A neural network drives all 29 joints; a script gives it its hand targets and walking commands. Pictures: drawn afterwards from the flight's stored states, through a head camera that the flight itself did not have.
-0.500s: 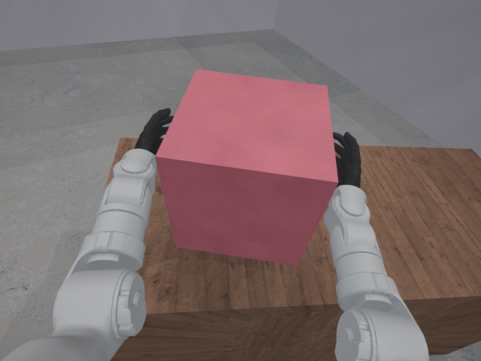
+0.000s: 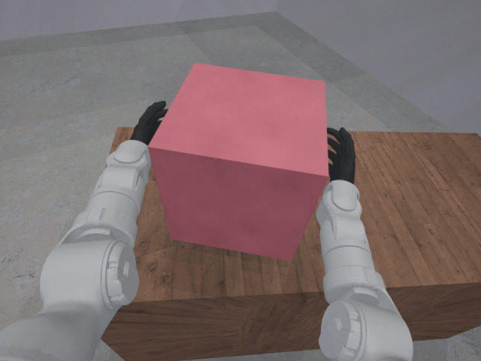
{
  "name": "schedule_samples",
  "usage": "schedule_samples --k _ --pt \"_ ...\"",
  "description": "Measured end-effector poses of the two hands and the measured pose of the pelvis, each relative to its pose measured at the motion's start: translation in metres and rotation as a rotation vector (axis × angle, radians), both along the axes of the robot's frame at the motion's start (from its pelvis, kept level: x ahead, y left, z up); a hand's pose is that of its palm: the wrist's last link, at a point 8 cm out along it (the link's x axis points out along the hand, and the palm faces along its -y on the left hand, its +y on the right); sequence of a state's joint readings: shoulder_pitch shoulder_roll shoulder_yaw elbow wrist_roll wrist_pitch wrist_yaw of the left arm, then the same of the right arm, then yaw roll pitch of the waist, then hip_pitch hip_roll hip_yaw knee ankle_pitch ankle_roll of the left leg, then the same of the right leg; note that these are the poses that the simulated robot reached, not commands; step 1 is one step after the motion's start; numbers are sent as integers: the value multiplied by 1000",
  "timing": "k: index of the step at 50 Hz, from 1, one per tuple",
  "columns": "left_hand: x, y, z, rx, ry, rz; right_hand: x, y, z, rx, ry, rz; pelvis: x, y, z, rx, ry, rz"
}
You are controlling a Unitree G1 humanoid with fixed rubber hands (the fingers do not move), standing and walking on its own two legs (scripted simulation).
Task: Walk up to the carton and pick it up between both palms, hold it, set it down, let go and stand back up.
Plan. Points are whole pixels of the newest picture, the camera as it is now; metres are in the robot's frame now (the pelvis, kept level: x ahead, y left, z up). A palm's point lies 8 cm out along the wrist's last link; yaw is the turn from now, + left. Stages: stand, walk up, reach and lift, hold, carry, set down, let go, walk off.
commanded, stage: set down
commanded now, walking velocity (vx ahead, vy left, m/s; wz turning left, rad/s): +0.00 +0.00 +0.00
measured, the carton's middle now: (243, 164) +0.46 -0.07 +0.07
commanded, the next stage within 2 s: none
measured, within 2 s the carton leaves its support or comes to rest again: rests again in 1.06 s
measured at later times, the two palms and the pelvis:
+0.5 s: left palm (154, 153) +0.49 +0.10 +0.08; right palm (328, 188) +0.38 -0.22 +0.07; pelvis +0.03 +0.01 +0.00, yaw -2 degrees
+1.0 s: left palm (160, 151) +0.51 +0.09 +0.06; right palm (327, 192) +0.39 -0.23 +0.05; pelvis +0.03 +0.00 +0.00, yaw -2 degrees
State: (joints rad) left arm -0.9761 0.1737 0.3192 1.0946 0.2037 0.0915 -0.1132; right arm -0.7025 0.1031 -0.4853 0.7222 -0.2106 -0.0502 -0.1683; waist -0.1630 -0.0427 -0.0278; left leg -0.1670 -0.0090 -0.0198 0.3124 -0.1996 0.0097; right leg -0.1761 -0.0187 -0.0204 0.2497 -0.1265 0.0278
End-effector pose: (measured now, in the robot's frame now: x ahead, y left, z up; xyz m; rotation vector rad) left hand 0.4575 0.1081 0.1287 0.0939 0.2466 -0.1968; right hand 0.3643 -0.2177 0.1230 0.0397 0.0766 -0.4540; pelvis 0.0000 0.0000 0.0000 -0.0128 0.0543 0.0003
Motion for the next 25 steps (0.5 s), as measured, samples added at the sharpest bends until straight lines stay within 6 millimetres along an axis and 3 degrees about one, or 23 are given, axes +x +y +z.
schedule_samples --k 9,19,25 --pt "8 5 -11 -15 31 -9 4 6 -7 -2 29 -13 3 3 0 3 11 -3" --pt "23 2 -46 20 70 -36 13 5 -39 0 84 -31 17 9 -1 -6 67 -7" --pt "34 -9 -53 55 57 -53 19 -4 -56 11 79 -43 32 7 -2 -19 129 -32"
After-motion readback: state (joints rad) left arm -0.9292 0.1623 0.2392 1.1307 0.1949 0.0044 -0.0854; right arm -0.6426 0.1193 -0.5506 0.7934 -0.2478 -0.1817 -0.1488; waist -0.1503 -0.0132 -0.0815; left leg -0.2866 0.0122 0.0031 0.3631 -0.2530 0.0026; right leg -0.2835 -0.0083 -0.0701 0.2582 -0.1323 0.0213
